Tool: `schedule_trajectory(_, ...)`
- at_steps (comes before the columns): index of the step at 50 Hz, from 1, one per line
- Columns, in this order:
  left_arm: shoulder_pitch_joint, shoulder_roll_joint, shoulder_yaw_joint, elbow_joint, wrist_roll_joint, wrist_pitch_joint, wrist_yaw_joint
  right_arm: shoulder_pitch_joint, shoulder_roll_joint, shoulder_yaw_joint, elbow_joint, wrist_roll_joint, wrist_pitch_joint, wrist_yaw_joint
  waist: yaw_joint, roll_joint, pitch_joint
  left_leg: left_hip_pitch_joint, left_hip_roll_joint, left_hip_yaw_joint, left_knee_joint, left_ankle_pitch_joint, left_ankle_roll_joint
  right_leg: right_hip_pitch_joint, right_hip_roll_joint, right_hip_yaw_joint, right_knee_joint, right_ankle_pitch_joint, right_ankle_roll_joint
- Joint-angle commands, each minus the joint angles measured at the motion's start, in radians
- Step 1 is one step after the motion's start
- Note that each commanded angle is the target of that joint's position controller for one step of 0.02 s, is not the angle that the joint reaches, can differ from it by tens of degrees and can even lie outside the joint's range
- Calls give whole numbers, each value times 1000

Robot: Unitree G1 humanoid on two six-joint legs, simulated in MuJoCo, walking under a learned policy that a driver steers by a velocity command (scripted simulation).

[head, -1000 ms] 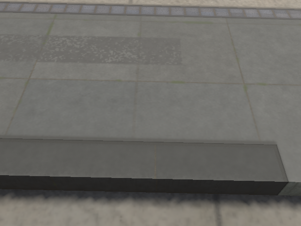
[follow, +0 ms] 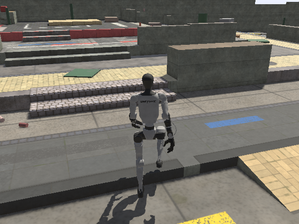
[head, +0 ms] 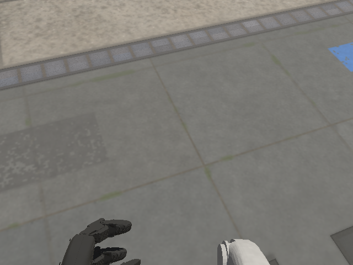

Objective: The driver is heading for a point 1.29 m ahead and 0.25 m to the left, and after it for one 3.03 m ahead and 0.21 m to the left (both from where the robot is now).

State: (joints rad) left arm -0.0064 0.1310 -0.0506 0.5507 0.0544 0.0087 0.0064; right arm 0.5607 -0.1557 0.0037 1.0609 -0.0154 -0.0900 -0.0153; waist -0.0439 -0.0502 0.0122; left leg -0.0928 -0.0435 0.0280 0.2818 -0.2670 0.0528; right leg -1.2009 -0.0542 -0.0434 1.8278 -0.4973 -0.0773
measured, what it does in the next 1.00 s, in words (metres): climbs, turning left: right foot 0.14 m higher, then left foot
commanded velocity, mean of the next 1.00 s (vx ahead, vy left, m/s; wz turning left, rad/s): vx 0.50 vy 0.00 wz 0.39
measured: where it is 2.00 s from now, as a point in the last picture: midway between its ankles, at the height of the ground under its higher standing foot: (122, 91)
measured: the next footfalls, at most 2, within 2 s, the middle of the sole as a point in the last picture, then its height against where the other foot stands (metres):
right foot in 0.12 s outside the picture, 0.14 m higher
left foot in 0.74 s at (122, 231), level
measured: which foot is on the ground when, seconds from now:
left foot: down 0.00-0.14, up 0.16-0.72, down 0.74-1.00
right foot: up 0.00-0.10, down 0.12-0.76, up 0.78-1.00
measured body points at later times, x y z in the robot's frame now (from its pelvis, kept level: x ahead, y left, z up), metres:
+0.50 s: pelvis +0.29 -0.04 +0.13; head +0.30 -0.04 +0.58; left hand +0.23 +0.17 -0.02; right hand +0.54 -0.20 +0.04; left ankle +0.39 +0.16 -0.49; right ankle +0.23 -0.11 -0.61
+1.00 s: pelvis +0.58 +0.09 +0.13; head +0.60 +0.09 +0.58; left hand +0.65 +0.40 +0.05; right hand +0.63 -0.14 -0.02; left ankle +0.49 +0.15 -0.61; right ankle +0.75 +0.00 -0.53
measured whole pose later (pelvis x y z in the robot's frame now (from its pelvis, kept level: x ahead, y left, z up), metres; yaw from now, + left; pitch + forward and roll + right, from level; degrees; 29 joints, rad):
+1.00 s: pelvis +0.58 +0.09 +0.13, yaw +25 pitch +3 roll +2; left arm 0.10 0.25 0.03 0.77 -0.03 -0.13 0.00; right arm 0.45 -0.19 -0.03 1.01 0.00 -0.07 0.00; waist -0.05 -0.02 -0.03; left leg -0.13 -0.11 -0.03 0.33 -0.26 0.07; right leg -0.77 -0.13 0.04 1.05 -0.16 0.00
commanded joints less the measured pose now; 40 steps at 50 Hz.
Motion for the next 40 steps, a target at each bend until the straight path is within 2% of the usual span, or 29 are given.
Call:
schedule_trajectory(1, -196, 4, -29, -191, -7, -25, -24, 47, -143, -29, -25, 16, 10, -40, 15, 61, 1, 20, 238, -222, -282, 323, 188, 89, -60, -46, -361, 59, -3)
schedule_trajectory(2, -203, -6, -32, -188, -23, -22, -27, 41, -134, -29, -30, 17, 21, -41, -5, 69, -16, -45, 218, -192, -331, 456, 190, 301, -21, -90, -512, 101, -1)
schedule_trajectory(3, -122, -12, -24, -151, -36, -23, -32, -9, -142, -25, -65, 10, 20, -29, 32, 81, -67, -90, 207, -131, -286, 753, 178, 535, 39, -138, -602, 71, -10)
schedule_trajectory(4, -31, 19, -4, -110, -38, -21, -28, 3, -195, -35, -78, 12, 16, -17, 73, 122, -158, -47, 233, -108, -161, 1228, 173, 688, 111, -173, -595, 46, -22)
schedule_trajectory(5, 137, 67, 26, -56, -50, -20, -22, 0, -254, -54, -87, 9, 13, -7, 139, 179, -262, 69, 252, -114, 16, 1495, 155, 777, 145, -151, -647, 17, -34)
schedule_trajectory(6, 302, 100, 49, -16, -46, -31, -13, -58, -300, -75, -95, 22, 5, 9, 244, 219, -334, 87, 265, -99, 250, 1547, 120, 913, 124, -63, -764, 77, -67)
schedule_trajectory(7, 408, 182, 86, 3, -15, -52, -2, -70, -265, -83, -138, 47, -15, 22, 276, 139, -438, -94, 195, -93, 581, 1289, 74, 1111, -57, 252, -917, -101, -116)
schedule_trajectory(8, 481, 315, 130, 52, -7, -48, -2, -107, -156, -81, -221, 44, -22, 47, 261, -195, -500, -378, -24, -93, 969, 223, 18, 1250, -319, 836, -1347, -199, -174)
schedule_trajectory(9, 352, 289, 133, 67, -38, -30, -1, -87, -115, -91, -211, -18, -14, 56, 179, -129, -435, -528, -26, -229, 1317, 70, 19, 1164, -357, 1085, -1511, -294, -179)
schedule_trajectory(10, 422, 224, 69, 136, 6, -74, -61, -166, -121, -79, -162, -33, -22, 124, 203, -167, 89, -858, -67, -406, 1649, 253, 62, 818, -269, 934, -1465, -422, -224)
schedule_trajectory(11, 332, 173, 75, 209, -7, -98, -85, -145, -91, -67, -175, -56, -33, 118, 98, -59, 32, -871, -43, -332, 1717, 242, 100, 798, -258, 708, -1410, -220, -241)
schedule_trajectory(12, 251, 79, 57, 250, -6, -113, -92, -158, -36, -43, -206, -59, -30, 109, 43, 107, -48, -877, -23, -312, 1752, 223, 139, 796, -266, 557, -1369, -30, -249)
schedule_trajectory(13, 197, -20, 35, 289, 7, -119, -86, -157, -2, -17, -216, -54, -20, 109, -9, 141, -78, -885, 31, -304, 1722, 284, 167, 788, -259, 464, -1388, 100, -198)
schedule_trajectory(14, 171, -57, 21, 312, 12, -125, -71, -157, 1, -8, -222, -59, 2, 109, -41, 124, -67, -905, 74, -288, 1619, 321, 166, 789, -230, 374, -1416, 141, -148)
schedule_trajectory(15, 141, -60, 21, 326, 16, -129, -55, -162, -8, -7, -219, -43, 14, 112, -58, 99, -67, -924, 96, -285, 1572, 344, 150, 775, -215, 308, -1456, 158, -107)
schedule_trajectory(17, 136, -6, 37, 344, 26, -148, -30, -255, -49, -21, -247, -12, 8, 124, -65, 35, -36, -863, 126, -206, 1413, 318, 131, 753, -145, 94, -1542, 249, -21)
schedule_trajectory(19, 177, 46, 38, 343, 39, -169, -16, -357, -123, -41, -269, -32, -21, 138, -32, 15, -69, -792, 134, -160, 1276, 359, 87, 762, -120, -22, -1576, 396, -4)
schedule_trajectory(21, 273, 107, 46, 366, 52, -166, -12, -482, -125, -47, -305, -21, -38, 143, 33, -18, -91, -811, 115, -123, 1098, 383, 51, 909, -100, -106, -1585, 559, 14)
schedule_trajectory(22, 340, 135, 52, 389, 60, -164, -13, -515, -120, -50, -308, -1, -36, 139, 64, -9, -80, -852, 101, -122, 1021, 389, 45, 1008, -105, -125, -1596, 631, 26)
schedule_trajectory(24, 421, 173, 58, 413, 54, -153, -26, -566, -100, -47, -322, -6, -24, 136, 70, -12, -49, -857, 115, -111, 778, 359, 3, 1172, -183, -125, -1621, 883, -10)
schedule_trajectory(26, 479, 182, 61, 445, 44, -156, -51, -619, -73, -40, -329, -12, 1, 133, 75, -15, -28, -844, 112, -77, 663, 329, 9, 1267, -209, -148, -1635, 955, -25)
schedule_trajectory(28, 486, 191, 63, 448, 40, -167, -59, -635, -81, -44, -325, -16, 21, 126, 61, -23, -2, -824, 99, -55, 580, 317, 20, 1323, -224, -172, -1639, 1041, -16)
schedule_trajectory(30, 488, 188, 66, 451, 31, -163, -53, -643, -87, -48, -321, -15, 27, 117, 46, -26, 6, -775, 79, -32, 514, 258, 21, 1374, -231, -201, -1627, 1096, -3)
schedule_trajectory(32, 507, 217, 79, 453, 26, -154, -42, -639, -112, -59, -316, -14, 28, 110, 30, -43, 18, -694, 42, 12, 456, 175, 18, 1405, -236, -230, -1580, 1219, 10)
schedule_trajectory(35, 518, 282, 112, 445, 27, -132, -20, -559, -151, -78, -288, -12, 12, 93, -2, -73, 18, -565, -24, 55, 385, 55, 21, 1440, -269, -249, -1434, 1444, 24)
schedule_trajectory(37, 492, 302, 118, 435, 44, -114, -14, -423, -205, -100, -245, 13, -19, 66, -55, -88, -39, -244, -91, 75, 293, 240, 85, 1278, -239, -256, -1221, 1553, 52)
schedule_trajectory(38, 513, 238, 93, 437, 76, -120, -30, -198, -239, -122, -172, -6, -19, 33, -114, -37, -192, 225, -51, -35, 448, 353, 183, 946, -217, -211, -949, 1312, 101)
schedule_trajectory(39, 592, 117, 51, 420, 94, -127, -71, 39, -263, -119, -75, -26, -11, 19, -118, 222, -380, 742, 178, -423, 421, 658, 407, 517, -25, -181, -550, 118, 215)
schedule_trajectory(40, 362, 162, 61, 331, 12, -133, -106, 231, -251, -121, -37, -42, -5, 19, -241, 113, -392, 785, 303, -671, 193, 585, 403, 335, 92, 21, -369, -99, 178)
